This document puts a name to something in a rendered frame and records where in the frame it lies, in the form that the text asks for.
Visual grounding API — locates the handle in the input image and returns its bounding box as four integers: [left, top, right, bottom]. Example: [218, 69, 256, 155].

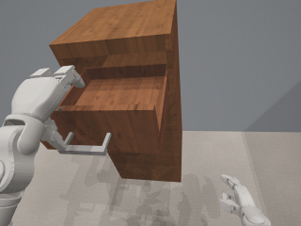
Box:
[57, 132, 112, 156]

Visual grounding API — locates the cabinet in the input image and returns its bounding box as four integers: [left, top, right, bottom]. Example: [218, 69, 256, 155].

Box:
[49, 0, 182, 183]

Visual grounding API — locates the right robot hand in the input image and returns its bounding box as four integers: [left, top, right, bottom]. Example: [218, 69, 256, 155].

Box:
[220, 174, 257, 218]

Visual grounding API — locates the robot left forearm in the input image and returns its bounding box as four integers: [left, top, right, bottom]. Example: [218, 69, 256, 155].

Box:
[0, 114, 46, 226]

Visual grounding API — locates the drawer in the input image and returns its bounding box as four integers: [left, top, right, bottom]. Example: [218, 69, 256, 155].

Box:
[40, 62, 169, 153]

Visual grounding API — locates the robot right forearm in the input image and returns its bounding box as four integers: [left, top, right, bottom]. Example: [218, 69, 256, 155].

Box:
[240, 206, 271, 226]

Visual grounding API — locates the left robot hand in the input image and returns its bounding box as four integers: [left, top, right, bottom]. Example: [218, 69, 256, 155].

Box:
[11, 65, 85, 151]

